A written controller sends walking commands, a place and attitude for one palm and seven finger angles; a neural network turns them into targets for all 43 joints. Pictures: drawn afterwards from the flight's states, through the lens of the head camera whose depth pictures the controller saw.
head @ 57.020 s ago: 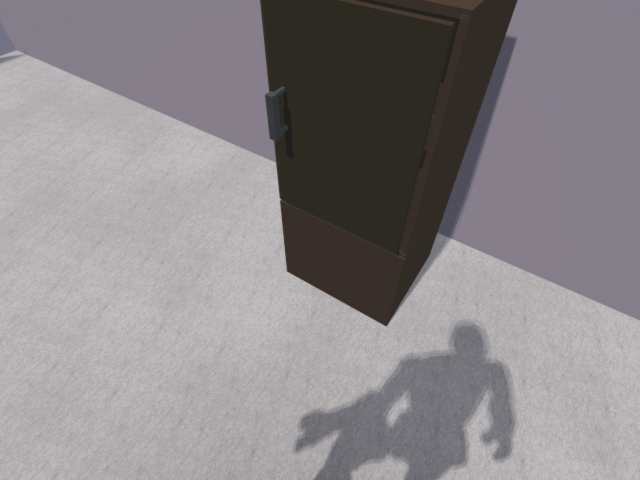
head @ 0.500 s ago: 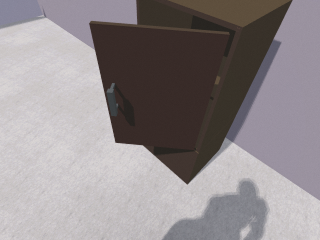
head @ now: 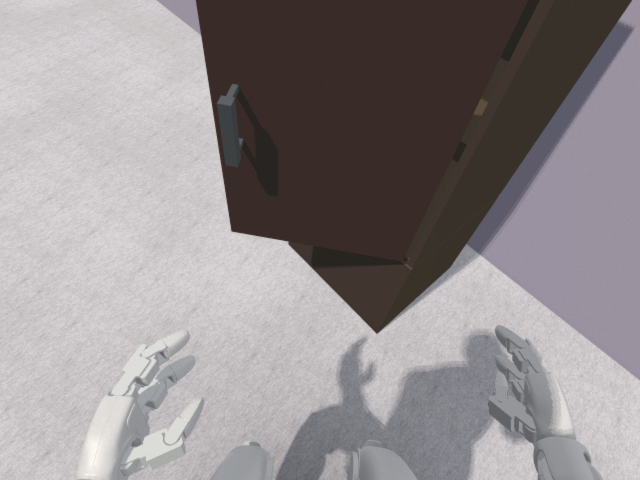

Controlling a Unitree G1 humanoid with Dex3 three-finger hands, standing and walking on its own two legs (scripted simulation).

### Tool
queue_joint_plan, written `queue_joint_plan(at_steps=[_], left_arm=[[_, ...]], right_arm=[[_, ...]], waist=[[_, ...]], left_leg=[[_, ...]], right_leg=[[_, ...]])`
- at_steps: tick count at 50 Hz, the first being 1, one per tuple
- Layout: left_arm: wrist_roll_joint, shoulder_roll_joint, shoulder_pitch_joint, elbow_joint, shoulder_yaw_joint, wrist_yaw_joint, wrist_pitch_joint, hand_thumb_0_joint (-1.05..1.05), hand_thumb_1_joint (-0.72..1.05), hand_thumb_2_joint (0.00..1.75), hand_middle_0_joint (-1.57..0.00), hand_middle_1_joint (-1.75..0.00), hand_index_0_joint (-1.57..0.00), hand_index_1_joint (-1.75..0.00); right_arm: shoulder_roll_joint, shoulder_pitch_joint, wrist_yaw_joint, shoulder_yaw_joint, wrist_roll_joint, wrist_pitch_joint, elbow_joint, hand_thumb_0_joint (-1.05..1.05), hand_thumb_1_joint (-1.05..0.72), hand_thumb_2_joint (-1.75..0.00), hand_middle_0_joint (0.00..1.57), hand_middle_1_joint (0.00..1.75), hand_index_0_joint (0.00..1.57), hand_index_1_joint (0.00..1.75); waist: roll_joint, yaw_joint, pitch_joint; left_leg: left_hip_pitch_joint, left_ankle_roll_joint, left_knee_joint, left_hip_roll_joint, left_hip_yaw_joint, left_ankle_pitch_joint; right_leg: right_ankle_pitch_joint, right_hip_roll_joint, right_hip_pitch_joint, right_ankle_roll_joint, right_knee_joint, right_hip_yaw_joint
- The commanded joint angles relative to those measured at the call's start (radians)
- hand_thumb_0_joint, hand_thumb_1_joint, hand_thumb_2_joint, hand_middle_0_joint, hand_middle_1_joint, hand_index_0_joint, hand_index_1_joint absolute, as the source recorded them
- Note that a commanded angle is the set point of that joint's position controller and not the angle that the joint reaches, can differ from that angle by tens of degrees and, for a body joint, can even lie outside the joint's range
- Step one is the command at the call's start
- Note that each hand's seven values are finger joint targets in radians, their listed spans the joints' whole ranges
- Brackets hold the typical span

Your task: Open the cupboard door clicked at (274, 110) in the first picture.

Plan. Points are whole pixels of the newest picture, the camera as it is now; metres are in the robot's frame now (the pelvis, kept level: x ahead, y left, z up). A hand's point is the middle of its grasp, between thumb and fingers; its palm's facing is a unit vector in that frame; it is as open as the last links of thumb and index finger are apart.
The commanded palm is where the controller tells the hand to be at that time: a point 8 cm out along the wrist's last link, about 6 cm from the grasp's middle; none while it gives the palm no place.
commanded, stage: raise the hand with hooked fingers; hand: left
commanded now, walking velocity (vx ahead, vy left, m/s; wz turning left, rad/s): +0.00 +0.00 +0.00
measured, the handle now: (233, 126) +0.61 +0.19 +0.06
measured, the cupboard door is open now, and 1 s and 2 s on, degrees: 40 40 40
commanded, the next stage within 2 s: move the hooked fingers beside the handle in 1.62 s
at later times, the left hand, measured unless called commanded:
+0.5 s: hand (117, 344) +0.24 +0.24 +0.06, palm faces +0.05 -0.99 -0.10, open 11.9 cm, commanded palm +0.21 +0.29 +0.05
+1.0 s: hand (92, 309) +0.28 +0.28 +0.05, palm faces -0.07 -1.00 -0.05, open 13.9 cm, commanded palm +0.26 +0.34 +0.07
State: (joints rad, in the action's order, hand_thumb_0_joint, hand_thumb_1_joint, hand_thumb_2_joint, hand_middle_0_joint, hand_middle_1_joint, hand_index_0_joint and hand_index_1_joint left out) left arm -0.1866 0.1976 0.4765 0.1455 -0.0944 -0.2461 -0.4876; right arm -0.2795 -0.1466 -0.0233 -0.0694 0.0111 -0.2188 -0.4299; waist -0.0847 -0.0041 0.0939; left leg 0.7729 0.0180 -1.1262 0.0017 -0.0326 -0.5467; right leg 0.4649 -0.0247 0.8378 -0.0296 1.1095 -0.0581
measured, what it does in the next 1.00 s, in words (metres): stands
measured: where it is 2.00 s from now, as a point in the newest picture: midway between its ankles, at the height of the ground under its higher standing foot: outside the picture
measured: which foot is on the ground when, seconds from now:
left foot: down 0.00-1.00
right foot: down 0.00-1.00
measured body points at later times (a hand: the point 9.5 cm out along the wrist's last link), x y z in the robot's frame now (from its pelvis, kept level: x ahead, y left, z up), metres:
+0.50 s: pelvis +0.02 +0.01 +0.00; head +0.09 +0.02 +0.44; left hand +0.23 +0.29 +0.06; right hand +0.17 -0.24 -0.08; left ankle +0.01 +0.11 -0.66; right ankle +0.05 -0.10 -0.66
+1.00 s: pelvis +0.01 +0.02 +0.01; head +0.09 +0.04 +0.46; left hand +0.27 +0.34 +0.06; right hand +0.19 -0.21 -0.06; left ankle +0.01 +0.11 -0.66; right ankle +0.05 -0.10 -0.66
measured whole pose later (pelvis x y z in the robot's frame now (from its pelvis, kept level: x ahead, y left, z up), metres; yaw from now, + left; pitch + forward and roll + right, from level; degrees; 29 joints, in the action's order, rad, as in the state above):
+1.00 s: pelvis +0.01 +0.02 +0.01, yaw +1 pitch +14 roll -3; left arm -0.35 0.41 0.08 0.31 -0.37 -0.54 -0.27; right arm -0.27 -0.26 0.05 0.06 0.04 -0.21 -0.51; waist 0.02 0.01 0.10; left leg 0.79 0.04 -1.08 0.00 0.01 -0.53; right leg 0.42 -0.02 0.81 0.00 0.99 -0.09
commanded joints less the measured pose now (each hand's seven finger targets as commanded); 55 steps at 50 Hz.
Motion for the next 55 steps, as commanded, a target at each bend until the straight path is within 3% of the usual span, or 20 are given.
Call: queue_joint_plan(at_steps=[1,4,7,9,12,14,17,20,23,25,29,32,34,37,40,43,44,47,50,55], left_arm=[[-0.073,0.143,-0.144,-0.601,-0.105,0.033,-0.183,0.00,0.32,0.65,-0.24,-0.68,-0.24,-0.68],[-0.097,0.098,-0.253,-0.551,-0.006,-0.054,-0.205,0.00,0.25,0.62,-0.25,-0.72,-0.25,-0.72],[-0.084,0.145,-0.209,-0.378,-0.031,-0.149,-0.123,0.00,0.18,0.59,-0.25,-0.76,-0.25,-0.76],[-0.098,0.178,-0.141,-0.216,-0.085,-0.210,0.003,0.00,0.13,0.57,-0.25,-0.80,-0.25,-0.80],[-0.137,0.264,-0.065,-0.266,-0.236,-0.231,0.169,0.00,0.06,0.54,-0.26,-0.84,-0.26,-0.84],[-0.186,0.311,-0.042,-0.311,-0.349,-0.196,0.218,0.00,0.01,0.52,-0.26,-0.87,-0.26,-0.87],[-0.222,0.247,-0.032,-0.408,-0.363,-0.102,0.166,0.00,-0.06,0.49,-0.27,-0.92,-0.27,-0.92],[-0.180,0.227,-0.111,-0.375,-0.312,-0.063,0.075,0.00,-0.13,0.46,-0.27,-0.96,-0.27,-0.96],[-0.130,0.194,-0.174,-0.254,-0.211,-0.100,0.021,0.00,-0.20,0.43,-0.28,-1.00,-0.28,-1.00],[-0.133,0.211,-0.243,-0.202,-0.183,-0.165,0.022,0.00,-0.24,0.41,-0.28,-1.03,-0.28,-1.03],[-0.172,0.369,-0.300,-0.246,-0.306,-0.230,0.052,0.00,-0.34,0.37,-0.29,-1.10,-0.29,-1.10],[-0.207,0.406,-0.294,-0.319,-0.387,-0.213,0.048,0.00,-0.41,0.34,-0.29,-1.14,-0.29,-1.14],[-0.222,0.416,-0.298,-0.302,-0.420,-0.184,0.048,0.00,-0.45,0.32,-0.30,-1.17,-0.30,-1.17],[-0.214,0.337,-0.299,-0.200,-0.367,-0.167,0.068,0.00,-0.50,0.30,-0.30,-1.20,-0.30,-1.20],[-0.190,0.324,-0.363,-0.042,-0.317,-0.211,0.130,0.00,-0.50,0.30,-0.30,-1.20,-0.30,-1.20],[-0.176,0.369,-0.440,0.002,-0.316,-0.266,0.171,0.00,-0.50,0.30,-0.30,-1.20,-0.30,-1.20],[-0.186,0.390,-0.504,-0.017,-0.326,-0.286,0.172,0.00,-0.50,0.30,-0.30,-1.20,-0.30,-1.20],[-0.200,0.475,-0.605,-0.104,-0.398,-0.299,0.131,0.00,-0.50,0.30,-0.30,-1.20,-0.30,-1.20],[-0.218,0.524,-0.634,-0.111,-0.460,-0.290,0.080,0.00,-0.50,0.30,-0.30,-1.20,-0.30,-1.20],[-0.211,0.497,-0.626,0.107,-0.446,-0.320,0.124,0.00,-0.50,0.30,-0.30,-1.20,-0.30,-1.20]], right_arm=[[-0.069,-0.028,0.030,-0.009,-0.005,-0.028,0.107,0.00,-0.90,-0.90,0.20,0.30,0.20,0.30],[-0.098,-0.046,0.050,0.016,-0.004,-0.055,0.045,0.00,-0.90,-0.90,0.20,0.30,0.20,0.30],[-0.118,-0.061,0.068,0.011,0.010,-0.072,0.016,0.00,-0.90,-0.90,0.20,0.30,0.20,0.30],[-0.126,-0.051,0.077,0.010,0.031,-0.063,0.022,0.00,-0.90,-0.90,0.20,0.30,0.20,0.30],[-0.120,-0.006,0.083,0.005,0.049,-0.033,0.087,0.00,-0.90,-0.90,0.20,0.30,0.20,0.30],[-0.092,0.016,0.086,0.007,0.043,-0.015,0.110,0.00,-0.90,-0.90,0.20,0.30,0.20,0.30],[-0.045,-0.001,0.083,0.014,0.034,-0.018,0.105,0.00,-0.90,-0.90,0.20,0.30,0.20,0.30],[-0.057,-0.027,0.080,0.012,0.021,-0.028,0.058,0.00,-0.90,-0.90,0.20,0.30,0.20,0.30],[-0.092,-0.062,0.073,0.013,0.021,-0.042,0.028,0.00,-0.90,-0.90,0.20,0.30,0.20,0.30],[-0.124,-0.083,0.081,0.012,0.031,-0.047,0.034,0.00,-0.90,-0.90,0.20,0.30,0.20,0.30],[-0.150,-0.093,0.096,0.013,0.038,-0.065,0.052,0.00,-0.90,-0.90,0.20,0.30,0.20,0.30],[-0.132,-0.095,0.098,0.016,0.037,-0.066,0.060,0.00,-0.90,-0.90,0.20,0.30,0.20,0.30],[-0.125,-0.098,0.093,0.022,0.031,-0.061,0.052,0.00,-0.90,-0.90,0.20,0.30,0.20,0.30],[-0.125,-0.093,0.081,0.026,0.032,-0.048,0.042,0.00,-0.90,-0.90,0.20,0.30,0.20,0.30],[-0.150,-0.110,0.082,0.032,0.038,-0.029,0.049,0.00,-0.90,-0.90,0.20,0.30,0.20,0.30],[-0.169,-0.114,0.092,0.033,0.045,-0.029,0.067,0.00,-0.90,-0.90,0.20,0.30,0.20,0.30],[-0.170,-0.113,0.095,0.036,0.042,-0.032,0.069,0.00,-0.90,-0.90,0.20,0.30,0.20,0.30],[-0.162,-0.114,0.100,0.038,0.034,-0.042,0.064,0.00,-0.90,-0.90,0.20,0.30,0.20,0.30],[-0.154,-0.129,0.100,0.043,0.024,-0.050,0.042,0.00,-0.90,-0.90,0.20,0.30,0.20,0.30],[-0.165,-0.138,0.097,0.046,0.033,-0.031,0.025,0.00,-0.90,-0.90,0.20,0.30,0.20,0.30]], waist=[[0.262,0.010,0.334],[0.213,0.101,0.249],[0.096,0.115,0.233],[0.064,0.073,0.217],[0.055,-0.017,0.383],[0.054,-0.070,0.445],[0.068,-0.068,0.406],[0.091,-0.024,0.292],[0.133,0.041,0.184],[0.096,0.066,0.174],[0.175,0.024,0.288],[0.201,-0.014,0.374],[0.237,-0.025,0.345],[0.231,0.001,0.245],[0.150,0.037,0.157],[0.114,0.043,0.180],[0.157,0.039,0.201],[0.192,0.019,0.320],[0.219,0.004,0.354],[0.219,0.013,0.247]], left_leg=[[-0.084,-0.001,0.103,-0.010,0.057,0.342],[-0.038,0.009,0.028,0.001,0.086,0.320],[0.057,0.016,0.016,0.004,0.091,0.213],[0.096,0.014,0.040,-0.002,0.083,0.195],[0.058,0.012,0.112,-0.024,0.062,0.277],[0.033,0.002,0.127,-0.026,0.063,0.363],[0.009,-0.008,0.156,-0.019,0.063,0.413],[0.024,-0.011,0.151,-0.008,0.067,0.392],[0.037,-0.006,0.141,-0.008,0.069,0.281],[0.037,0.001,0.144,-0.006,0.075,0.219],[-0.030,0.006,0.173,-0.011,0.075,0.268],[-0.109,0.001,0.199,-0.006,0.076,0.405],[-0.125,-0.013,0.205,-0.004,0.082,0.459],[-0.110,-0.022,0.222,-0.002,0.081,0.401],[-0.046,-0.014,0.237,-0.003,0.078,0.282],[-0.037,-0.002,0.246,-0.006,0.079,0.234],[-0.060,-0.003,0.239,-0.007,0.078,0.271],[-0.146,-0.010,0.243,-0.002,0.091,0.372],[-0.185,-0.026,0.239,0.002,0.095,0.454],[-0.140,-0.031,0.265,0.004,0.091,0.396]], right_leg=[[-0.245,0.034,-0.134,-0.014,-0.102,0.055],[-0.217,0.047,-0.021,-0.007,-0.098,0.050],[-0.115,0.043,-0.018,0.008,-0.129,0.048],[-0.086,0.044,-0.066,0.005,-0.150,0.056],[-0.169,0.018,-0.262,0.017,-0.171,0.057],[-0.273,0.020,-0.363,0.012,-0.154,0.051],[-0.371,0.020,-0.372,0.013,-0.160,0.037],[-0.318,0.028,-0.251,0.006,-0.141,0.019],[-0.161,0.028,-0.101,0.010,-0.155,0.003],[-0.083,0.033,-0.074,0.009,-0.179,0.013],[-0.122,0.030,-0.180,-0.001,-0.193,0.029],[-0.253,0.033,-0.258,0.001,-0.180,0.009],[-0.285,0.044,-0.254,-0.008,-0.168,-0.007],[-0.234,0.043,-0.188,0.000,-0.186,-0.025],[-0.157,0.045,-0.154,0.004,-0.221,-0.020],[-0.117,0.039,-0.171,0.007,-0.250,-0.004],[-0.156,0.043,-0.183,-0.003,-0.236,0.000],[-0.224,0.044,-0.230,-0.006,-0.222,-0.003],[-0.264,0.052,-0.234,-0.011,-0.207,-0.006],[-0.208,0.049,-0.184,-0.010,-0.218,-0.018]])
